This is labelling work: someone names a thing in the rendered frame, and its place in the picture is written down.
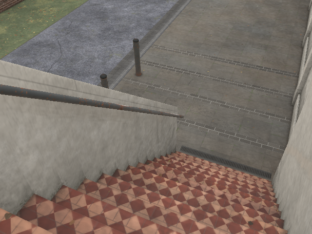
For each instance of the stairs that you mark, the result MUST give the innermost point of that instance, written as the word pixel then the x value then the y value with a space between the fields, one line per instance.
pixel 174 194

